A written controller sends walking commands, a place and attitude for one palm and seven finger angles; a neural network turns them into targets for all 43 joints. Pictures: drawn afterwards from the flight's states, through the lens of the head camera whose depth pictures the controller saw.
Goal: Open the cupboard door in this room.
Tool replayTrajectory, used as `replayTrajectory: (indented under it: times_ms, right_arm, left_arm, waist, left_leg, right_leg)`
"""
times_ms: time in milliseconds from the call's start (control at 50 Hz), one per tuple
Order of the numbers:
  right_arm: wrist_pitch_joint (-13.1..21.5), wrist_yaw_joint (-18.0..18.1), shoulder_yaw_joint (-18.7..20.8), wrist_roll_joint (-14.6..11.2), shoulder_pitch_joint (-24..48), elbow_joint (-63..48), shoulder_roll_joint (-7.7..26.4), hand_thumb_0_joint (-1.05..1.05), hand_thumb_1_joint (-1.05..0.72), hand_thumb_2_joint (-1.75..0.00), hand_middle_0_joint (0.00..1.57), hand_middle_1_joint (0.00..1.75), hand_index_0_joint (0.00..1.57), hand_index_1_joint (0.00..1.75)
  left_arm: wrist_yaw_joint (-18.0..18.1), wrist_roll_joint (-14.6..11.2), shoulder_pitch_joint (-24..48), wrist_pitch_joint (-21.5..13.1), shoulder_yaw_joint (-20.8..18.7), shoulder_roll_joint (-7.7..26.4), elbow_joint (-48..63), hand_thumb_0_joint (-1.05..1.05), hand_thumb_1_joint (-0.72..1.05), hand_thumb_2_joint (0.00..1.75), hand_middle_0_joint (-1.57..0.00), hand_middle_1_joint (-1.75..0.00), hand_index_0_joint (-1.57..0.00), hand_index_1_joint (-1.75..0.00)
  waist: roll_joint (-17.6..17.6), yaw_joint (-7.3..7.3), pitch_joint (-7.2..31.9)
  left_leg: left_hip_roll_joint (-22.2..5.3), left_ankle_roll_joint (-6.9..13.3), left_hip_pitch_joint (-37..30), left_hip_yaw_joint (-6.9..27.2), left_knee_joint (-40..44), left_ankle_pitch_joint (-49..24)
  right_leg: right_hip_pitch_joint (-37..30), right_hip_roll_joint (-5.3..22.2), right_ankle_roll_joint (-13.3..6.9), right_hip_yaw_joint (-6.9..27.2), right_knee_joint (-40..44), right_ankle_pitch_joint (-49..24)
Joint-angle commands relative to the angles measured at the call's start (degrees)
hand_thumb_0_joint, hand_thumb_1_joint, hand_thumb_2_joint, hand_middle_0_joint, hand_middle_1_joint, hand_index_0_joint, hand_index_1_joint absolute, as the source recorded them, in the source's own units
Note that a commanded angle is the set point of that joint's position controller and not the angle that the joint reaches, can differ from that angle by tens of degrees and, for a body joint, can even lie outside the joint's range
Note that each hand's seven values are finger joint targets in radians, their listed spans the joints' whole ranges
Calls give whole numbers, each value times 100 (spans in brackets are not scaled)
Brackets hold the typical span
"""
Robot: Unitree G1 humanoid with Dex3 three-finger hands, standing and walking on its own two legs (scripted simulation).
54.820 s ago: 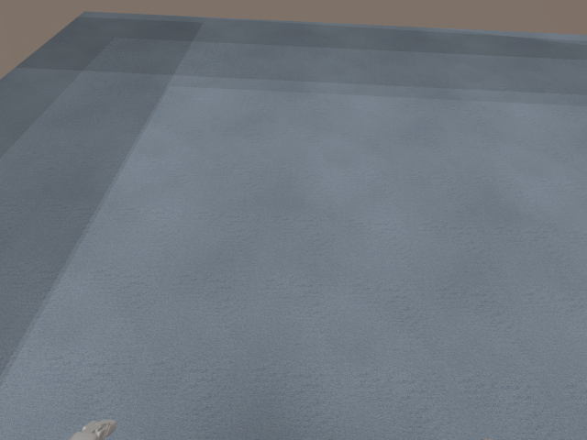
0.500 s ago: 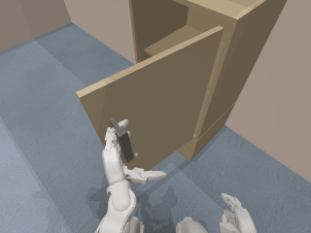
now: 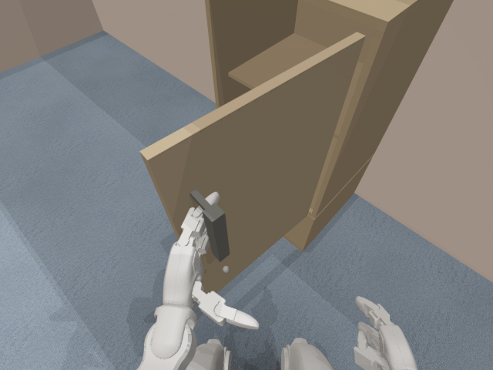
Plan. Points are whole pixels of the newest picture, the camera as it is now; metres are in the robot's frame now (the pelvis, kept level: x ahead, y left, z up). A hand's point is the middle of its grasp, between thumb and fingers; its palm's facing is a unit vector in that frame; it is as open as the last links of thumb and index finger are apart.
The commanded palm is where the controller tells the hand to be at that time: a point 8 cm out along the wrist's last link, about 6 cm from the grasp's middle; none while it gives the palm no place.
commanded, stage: slide the hand sideways off the handle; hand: left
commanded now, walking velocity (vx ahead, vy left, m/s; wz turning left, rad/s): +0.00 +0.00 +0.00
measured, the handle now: (209, 226) +0.33 +0.08 +0.05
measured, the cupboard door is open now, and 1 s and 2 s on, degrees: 84 84 84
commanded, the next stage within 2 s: draw the hand back to the body in 0.76 s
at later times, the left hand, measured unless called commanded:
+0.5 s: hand (197, 293) +0.23 +0.08 +0.05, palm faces -0.01 -1.00 +0.00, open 16.0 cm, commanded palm +0.19 +0.15 +0.05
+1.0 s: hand (162, 310) +0.20 +0.12 +0.06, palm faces -0.01 -1.00 -0.03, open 16.3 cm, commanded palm +0.17 +0.19 +0.08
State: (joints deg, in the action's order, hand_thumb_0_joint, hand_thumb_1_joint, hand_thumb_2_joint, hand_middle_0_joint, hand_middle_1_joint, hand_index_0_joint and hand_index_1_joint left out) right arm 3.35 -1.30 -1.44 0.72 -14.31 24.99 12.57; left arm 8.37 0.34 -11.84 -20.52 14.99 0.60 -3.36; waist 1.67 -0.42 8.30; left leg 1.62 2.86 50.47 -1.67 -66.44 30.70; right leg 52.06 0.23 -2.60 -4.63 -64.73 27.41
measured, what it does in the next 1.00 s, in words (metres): stands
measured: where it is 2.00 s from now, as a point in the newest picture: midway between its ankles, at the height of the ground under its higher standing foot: outside the picture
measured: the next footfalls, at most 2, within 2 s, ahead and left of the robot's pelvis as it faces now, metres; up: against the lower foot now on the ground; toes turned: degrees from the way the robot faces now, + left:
none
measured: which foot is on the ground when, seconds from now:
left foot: down 0.00-1.00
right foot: down 0.00-1.00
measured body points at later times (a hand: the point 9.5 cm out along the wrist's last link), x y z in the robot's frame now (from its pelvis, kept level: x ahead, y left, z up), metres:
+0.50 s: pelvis +0.02 -0.01 -0.01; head +0.09 -0.01 +0.44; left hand +0.22 +0.14 +0.05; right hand +0.22 -0.22 -0.09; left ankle +0.02 +0.09 -0.65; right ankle +0.04 -0.10 -0.65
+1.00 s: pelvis +0.01 -0.02 -0.01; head +0.07 -0.02 +0.43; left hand +0.19 +0.18 +0.06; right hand +0.21 -0.24 -0.09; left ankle +0.02 +0.09 -0.65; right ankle +0.04 -0.10 -0.65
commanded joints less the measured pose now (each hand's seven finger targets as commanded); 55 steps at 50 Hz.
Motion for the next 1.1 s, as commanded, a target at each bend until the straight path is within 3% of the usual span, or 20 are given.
replayTrajectory:
  times_ms: [0, 120, 200, 260, 300, 380, 460, 640, 680, 700, 740, 780, 840, 860, 920, 980, 1080]
  right_arm:
    - [196, 22, 245, 14, 361, -1007, 541, 0, -90, -90, 20, 30, 20, 30]
    - [214, 80, 237, 2, 320, -1066, 516, 0, -90, -90, 20, 30, 20, 30]
    - [211, 113, 242, 0, 238, -1070, 509, 0, -90, -90, 20, 30, 20, 30]
    - [224, 124, 248, -8, 219, -1092, 503, 0, -90, -90, 20, 30, 20, 30]
    - [230, 118, 269, -18, 216, -1105, 503, 0, -90, -90, 20, 30, 20, 30]
    - [272, 142, 280, -18, 250, -1108, 508, 0, -90, -90, 20, 30, 20, 30]
    - [284, 167, 316, -40, 227, -1124, 495, 0, -90, -90, 20, 30, 20, 30]
    - [348, 324, 380, -111, 368, -1048, 529, 0, -90, -90, 20, 30, 20, 30]
    - [388, 339, 372, -127, 401, -1056, 539, 0, -90, -90, 20, 30, 20, 30]
    - [397, 360, 391, -138, 382, -1036, 558, 0, -90, -90, 20, 30, 20, 30]
    - [447, 388, 372, -147, 391, -1051, 585, 0, -90, -90, 20, 30, 20, 30]
    - [480, 415, 369, -147, 397, -1037, 618, 0, -90, -90, 20, 30, 20, 30]
    - [498, 429, 383, -159, 378, -1067, 616, 0, -90, -90, 20, 30, 20, 30]
    - [471, 436, 394, -175, 371, -1095, 623, 0, -90, -90, 20, 30, 20, 30]
    - [424, 451, 378, -228, 350, -1207, 571, 0, -90, -90, 20, 30, 20, 30]
    - [357, 487, 340, -283, 354, -1238, 545, 0, -90, -90, 20, 30, 20, 30]
    - [391, 547, 287, -300, 365, -1210, 622, 0, -90, -90, 20, 30, 20, 30]
  left_arm:
    - [104, 154, 254, -377, -108, 78, 1550, 0, -50, 30, -15, -30, -15, -30]
    - [-17, 41, -310, -394, -98, 84, 1984, 0, -50, 30, -15, -30, -15, -30]
    - [-125, -58, -822, -388, -352, 298, 2100, 0, -50, 30, -15, -30, -15, -30]
    - [-238, -91, -1152, -434, -381, 319, 2259, 0, -50, 30, -15, -30, -15, -30]
    - [-311, -163, -1471, -475, -540, 419, 2294, 0, -50, 30, -15, -30, -15, -30]
    - [-470, -232, -1523, -582, -568, 505, 2585, 0, -50, 30, -15, -30, -15, -30]
    - [-685, -399, -2050, -630, -827, 681, 2630, 0, -50, 30, -15, -30, -15, -30]
    - [-1336, -894, -2314, -837, -1526, 1101, 2672, 0, -50, 30, -15, -30, -15, -30]
    - [-1528, -1001, -2348, -863, -1477, 1089, 2742, 0, -50, 30, -15, -30, -15, -30]
    - [-1595, -1067, -2331, -875, -1611, 1199, 2722, 0, -50, 30, -15, -30, -15, -30]
    - [-1739, -1162, -2090, -864, -1520, 1149, 2750, 0, -50, 30, -15, -30, -15, -30]
    - [-1808, -1195, -2000, -837, -1534, 1164, 2692, 0, -50, 30, -15, -30, -15, -30]
    - [-1801, -1230, -2091, -734, -1648, 1240, 2712, 0, -50, 30, -15, -30, -15, -30]
    - [-1762, -1246, -2108, -665, -1866, 1483, 2874, 0, -50, 30, -15, -30, -15, -30]
    - [-1633, -1256, -2308, -475, -2021, 1636, 3474, 0, -50, 30, -15, -30, -15, -30]
    - [-1566, -1292, -2507, -164, -1939, 1455, 3303, 0, -50, 30, -15, -30, -15, -30]
    - [-1652, -1378, -2420, 13, -2072, 1532, 3105, 0, -50, 30, -15, -30, -15, -30]
  waist:
    - [-321, 27, 1176]
    - [-221, 23, 1300]
    - [-402, 49, 1329]
    - [-260, 61, 1360]
    - [-358, 96, 1366]
    - [-163, 36, 1370]
    - [-363, 77, 1455]
    - [-360, 54, 1222]
    - [-222, 40, 1253]
    - [-269, 27, 1256]
    - [-358, -73, 1164]
    - [-310, -80, 1128]
    - [-195, 21, 1238]
    - [-212, 87, 1349]
    - [170, 233, 1620]
    - [-178, 107, 1126]
    - [-325, 5, 497]
  left_leg:
    - [-39, -205, -566, 498, 1107, -789]
    - [-51, -234, -672, 535, 1048, -1022]
    - [-49, -232, -574, 505, 959, -1313]
    - [-45, -242, -596, 510, 910, -1556]
    - [-49, -246, -532, 486, 875, -1538]
    - [-34, -232, -472, 470, 742, -1560]
    - [-7, -206, -314, 435, 653, -1616]
    - [15, -213, 246, 361, 362, -1042]
    - [20, -205, 287, 353, 293, -1026]
    - [11, -206, 291, 367, 271, -986]
    - [10, -190, 414, 370, 191, -813]
    - [-3, -181, 469, 369, 126, -757]
    - [1, -182, 402, 368, 193, -745]
    - [-3, -176, 352, 374, 249, -775]
    - [18, -164, -197, 351, 598, -1068]
    - [13, -150, -317, 379, 846, -1010]
    - [-23, -151, -474, 402, 1153, -692]
  right_leg:
    - [-977, -18, -31, 263, 907, -551]
    - [-994, -57, -23, 226, 814, -810]
    - [-1169, -66, -7, 235, 752, -1192]
    - [-1176, -83, -20, 232, 677, -1408]
    - [-1225, -82, -2, 244, 664, -1452]
    - [-1137, -72, 6, 289, 605, -1535]
    - [-1371, -77, 27, 368, 625, -1777]
    - [-1393, 18, 118, 748, 828, -1255]
    - [-1391, 46, 126, 814, 836, -1207]
    - [-1337, 41, 136, 825, 852, -1127]
    - [-1236, 68, 170, 888, 934, -803]
    - [-1157, 80, 164, 938, 962, -605]
    - [-1154, 56, 132, 868, 948, -429]
    - [-1299, 42, 122, 891, 992, -390]
    - [-1639, -8, 78, 747, 1066, -709]
    - [-1709, -35, 157, 670, 1382, -759]
    - [-1644, -37, 163, 638, 1810, -86]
